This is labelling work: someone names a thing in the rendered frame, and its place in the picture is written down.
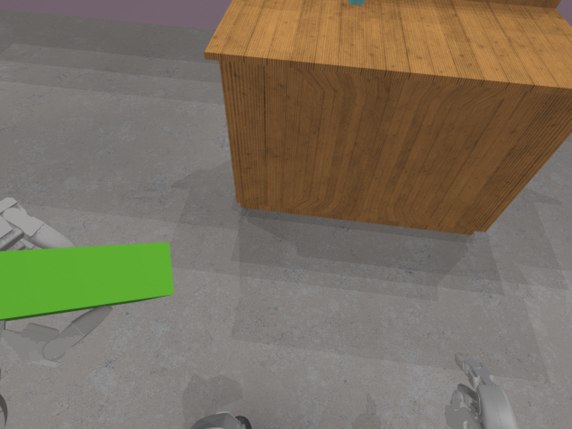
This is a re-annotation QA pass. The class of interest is table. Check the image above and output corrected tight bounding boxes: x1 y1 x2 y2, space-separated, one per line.
204 0 572 235

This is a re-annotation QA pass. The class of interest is sponge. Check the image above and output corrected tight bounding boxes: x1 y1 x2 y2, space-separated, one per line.
0 242 173 321

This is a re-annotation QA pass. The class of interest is robot right hand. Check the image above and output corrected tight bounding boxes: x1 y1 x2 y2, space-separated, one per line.
445 352 518 429

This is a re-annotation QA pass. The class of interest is robot left hand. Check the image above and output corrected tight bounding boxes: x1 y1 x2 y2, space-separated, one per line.
0 198 113 367

